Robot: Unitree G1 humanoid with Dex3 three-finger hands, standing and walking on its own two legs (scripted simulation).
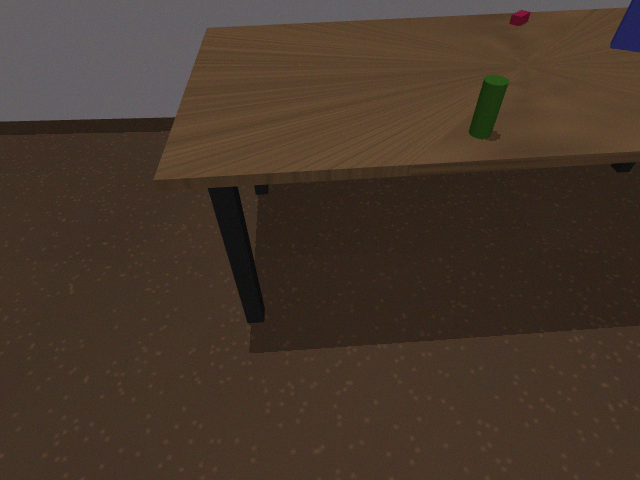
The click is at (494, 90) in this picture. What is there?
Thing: slim round
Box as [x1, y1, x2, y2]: [469, 75, 508, 138]
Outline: 505,77 499,75 488,75 484,78 469,129 469,133 472,136 478,138 485,138 490,135 508,80
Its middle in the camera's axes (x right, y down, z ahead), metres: +0.39 -0.31 +0.90
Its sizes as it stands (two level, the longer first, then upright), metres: 0.052 0.052 0.132
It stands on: a support 0.72 m high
